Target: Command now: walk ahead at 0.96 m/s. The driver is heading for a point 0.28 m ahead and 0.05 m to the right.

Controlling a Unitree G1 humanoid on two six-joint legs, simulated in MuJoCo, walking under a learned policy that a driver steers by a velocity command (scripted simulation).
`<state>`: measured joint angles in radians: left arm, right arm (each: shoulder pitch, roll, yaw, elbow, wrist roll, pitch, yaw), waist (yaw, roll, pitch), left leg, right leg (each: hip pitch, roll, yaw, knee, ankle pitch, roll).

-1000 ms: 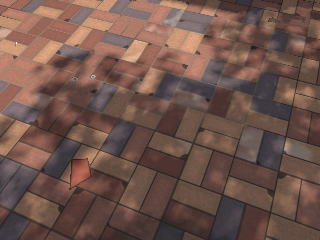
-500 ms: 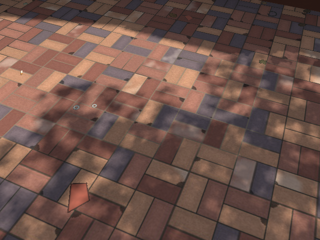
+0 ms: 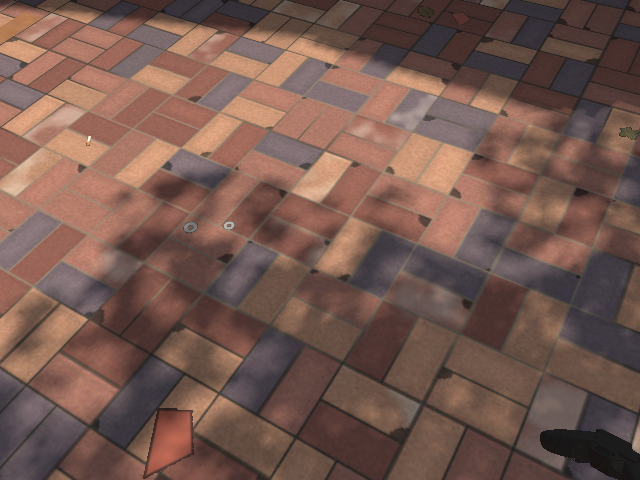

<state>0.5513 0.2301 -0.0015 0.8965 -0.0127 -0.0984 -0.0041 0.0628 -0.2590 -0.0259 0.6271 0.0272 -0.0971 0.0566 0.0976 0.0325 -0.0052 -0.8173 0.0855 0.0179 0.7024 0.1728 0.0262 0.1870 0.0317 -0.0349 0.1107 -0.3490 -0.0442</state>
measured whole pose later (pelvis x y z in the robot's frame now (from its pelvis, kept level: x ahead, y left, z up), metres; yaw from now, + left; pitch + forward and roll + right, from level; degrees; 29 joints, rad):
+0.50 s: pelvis +0.33 +0.01 +0.01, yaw +0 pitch +0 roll +3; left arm 0.08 0.28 0.02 0.74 0.01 -0.06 -0.01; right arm 0.27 -0.28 -0.04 0.85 0.00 -0.08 0.01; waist -0.07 -0.05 0.06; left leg -0.12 -0.07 0.05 0.33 -0.22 0.04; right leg -0.56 -0.06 0.07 0.62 0.01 0.02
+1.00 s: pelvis +0.42 -0.01 +0.00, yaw +1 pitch -1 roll +0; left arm 0.14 0.23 0.03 0.89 0.01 -0.01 0.02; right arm 0.24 -0.24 -0.03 0.99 -0.01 0.00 -0.03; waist 0.00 -0.01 0.02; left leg -0.19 0.02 -0.02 0.53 -0.33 -0.02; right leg -0.33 0.02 0.00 0.50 -0.16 -0.02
